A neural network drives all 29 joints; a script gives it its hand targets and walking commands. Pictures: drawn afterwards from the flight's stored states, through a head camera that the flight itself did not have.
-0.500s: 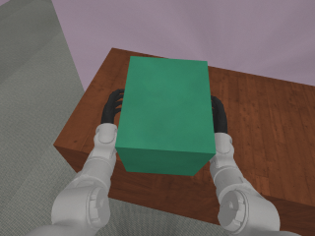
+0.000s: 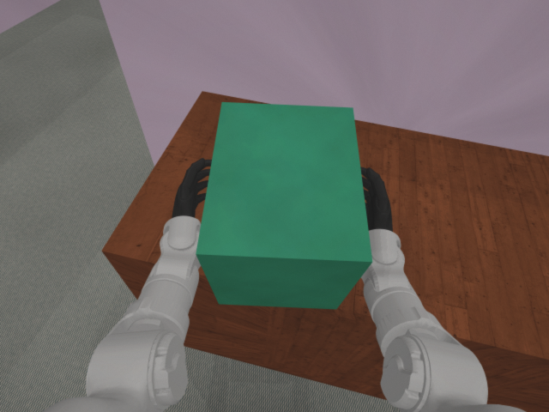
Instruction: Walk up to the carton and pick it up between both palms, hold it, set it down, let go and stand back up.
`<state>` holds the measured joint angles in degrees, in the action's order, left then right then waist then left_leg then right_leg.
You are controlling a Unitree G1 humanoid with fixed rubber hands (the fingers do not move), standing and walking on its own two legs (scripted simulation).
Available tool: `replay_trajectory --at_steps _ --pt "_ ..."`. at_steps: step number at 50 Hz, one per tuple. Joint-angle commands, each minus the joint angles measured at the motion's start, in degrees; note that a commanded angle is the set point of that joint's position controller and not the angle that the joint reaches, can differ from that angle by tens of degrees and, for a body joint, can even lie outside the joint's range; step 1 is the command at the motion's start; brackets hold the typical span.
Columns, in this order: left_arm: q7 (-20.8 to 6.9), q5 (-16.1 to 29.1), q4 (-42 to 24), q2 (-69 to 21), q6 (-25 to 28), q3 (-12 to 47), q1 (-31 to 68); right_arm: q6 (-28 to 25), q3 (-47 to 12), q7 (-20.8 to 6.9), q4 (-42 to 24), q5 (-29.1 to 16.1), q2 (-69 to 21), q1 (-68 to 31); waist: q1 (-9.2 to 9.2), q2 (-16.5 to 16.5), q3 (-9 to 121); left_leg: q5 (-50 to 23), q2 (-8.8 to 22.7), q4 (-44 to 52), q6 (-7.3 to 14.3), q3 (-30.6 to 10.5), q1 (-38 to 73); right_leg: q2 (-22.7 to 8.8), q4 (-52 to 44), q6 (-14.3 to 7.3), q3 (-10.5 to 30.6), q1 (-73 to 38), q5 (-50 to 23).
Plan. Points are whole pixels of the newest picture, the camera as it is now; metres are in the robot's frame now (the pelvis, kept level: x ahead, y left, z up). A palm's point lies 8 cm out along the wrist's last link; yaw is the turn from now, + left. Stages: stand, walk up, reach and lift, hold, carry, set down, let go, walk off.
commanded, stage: reach and lift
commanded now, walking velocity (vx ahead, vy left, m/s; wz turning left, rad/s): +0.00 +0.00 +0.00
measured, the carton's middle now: (282, 211) +0.41 -0.01 +0.03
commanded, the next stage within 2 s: hold in 1.82 s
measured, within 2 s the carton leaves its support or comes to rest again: neither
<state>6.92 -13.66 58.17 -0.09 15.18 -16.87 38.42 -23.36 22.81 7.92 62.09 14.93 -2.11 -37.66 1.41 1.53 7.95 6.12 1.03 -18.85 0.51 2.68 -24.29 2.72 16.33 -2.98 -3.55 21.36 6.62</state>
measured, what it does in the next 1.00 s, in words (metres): stands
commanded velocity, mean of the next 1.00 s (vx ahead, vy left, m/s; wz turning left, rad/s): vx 0.00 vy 0.00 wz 0.00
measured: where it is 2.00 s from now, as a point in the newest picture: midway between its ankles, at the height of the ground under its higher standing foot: outside the picture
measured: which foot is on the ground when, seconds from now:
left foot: down 0.00-1.00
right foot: down 0.00-1.00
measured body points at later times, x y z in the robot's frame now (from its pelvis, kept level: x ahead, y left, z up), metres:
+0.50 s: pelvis +0.01 +0.01 +0.00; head -0.01 +0.04 +0.45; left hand +0.40 +0.16 +0.12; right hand +0.39 -0.14 +0.12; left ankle +0.02 +0.11 -0.75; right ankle +0.00 -0.08 -0.75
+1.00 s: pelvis -0.02 +0.02 +0.00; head -0.04 +0.04 +0.45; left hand +0.37 +0.17 +0.15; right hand +0.37 -0.13 +0.14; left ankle +0.02 +0.11 -0.75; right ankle +0.00 -0.08 -0.75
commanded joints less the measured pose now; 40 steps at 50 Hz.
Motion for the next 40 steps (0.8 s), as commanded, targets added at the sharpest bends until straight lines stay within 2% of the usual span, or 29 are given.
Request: replay_trajectory --at_steps 1,6,10,15,20,24,29,33,40 --pt "-7.6 0.1 -11.0 -37.0 2.1 21.4 40.8 -1.0 -25.7 -7.7 -8.9 0.7 -35.4 -37.0 0.71 -0.8 36.8 -11.7 -0.7 -0.9 -1.4 -0.1 16.1 -2.6 3.8 4.8 1.6 -23.6 -27.7" --pt "-8.1 1.8 -14.7 -38.8 -1.7 23.5 39.2 3.2 -30.8 -6.6 -13.5 -5.9 -35.9 -37.4 0.89 -0.7 32.0 -15.2 -1.0 -1.7 -1.6 -1.9 19.4 -2.6 3.3 5.5 2.3 -24.6 -30.9" --pt "-8.5 2.5 -19.9 -39.5 -6.9 25.0 37.7 7.5 -34.1 -5.8 -18.4 -11.1 -35.6 -37.5 1.19 -0.8 27.1 -16.5 -1.3 -1.9 -1.5 -3.1 22.0 -2.7 2.5 5.8 2.6 -25.5 -30.5" --pt "-9.2 4.1 -30.3 -39.5 -16.7 28.3 36.1 14.3 -38.2 -4.4 -27.3 -17.4 -34.8 -37.7 1.61 -0.9 22.9 -17.4 -1.7 -2.2 -1.6 -4.0 24.8 -2.2 1.4 5.8 2.6 -25.6 -26.5" --pt "-9.3 6.8 -42.1 -40.4 -26.3 33.5 35.0 20.9 -42.0 -3.3 -37.7 -22.3 -34.1 -38.3 2.88 -2.6 22.1 -18.8 -2.1 -3.1 -2.6 -5.0 26.9 -1.4 0.8 5.4 2.4 -23.8 -22.0" --pt "-9.5 7.4 -46.0 -40.7 -30.4 35.4 33.8 24.0 -42.5 -3.2 -42.0 -23.9 -32.6 -38.3 3.83 -4.6 21.3 -18.0 -2.0 -3.4 -3.4 -5.7 29.3 -0.9 0.5 4.9 1.7 -21.8 -19.2" --pt "-10.1 6.1 -46.1 -39.7 -34.2 34.0 32.0 26.5 -39.5 -3.8 -41.2 -23.3 -29.6 -37.3 4.34 -4.9 16.9 -13.2 -1.1 -1.8 -3.6 -5.8 31.8 -0.3 -1.0 4.4 0.3 -17.5 -11.0" --pt "-10.3 6.2 -47.3 -39.5 -36.8 33.5 32.3 27.6 -38.0 -4.7 -41.9 -23.1 -28.8 -39.0 4.05 -4.5 16.3 -10.9 -0.4 -0.8 -3.4 -5.5 32.1 0.0 -1.8 3.9 -0.3 -15.9 -6.0" --pt "-9.4 8.4 -50.4 -39.9 -39.7 35.5 34.2 29.1 -39.8 -5.4 -47.3 -24.3 -30.0 -44.3 2.46 -3.8 21.4 -11.9 0.0 -1.7 -2.5 -5.4 33.6 0.4 -1.8 3.5 -0.4 -15.1 -4.7"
